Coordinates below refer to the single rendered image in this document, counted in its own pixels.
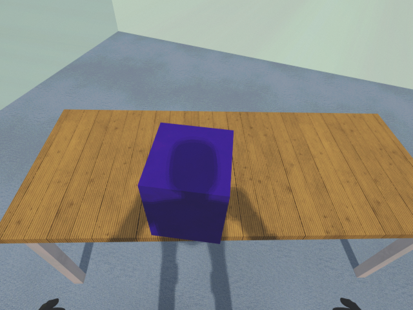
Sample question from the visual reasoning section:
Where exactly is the table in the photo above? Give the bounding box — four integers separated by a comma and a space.
0, 109, 413, 284

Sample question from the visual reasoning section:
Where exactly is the carton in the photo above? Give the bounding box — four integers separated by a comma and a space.
138, 123, 234, 244

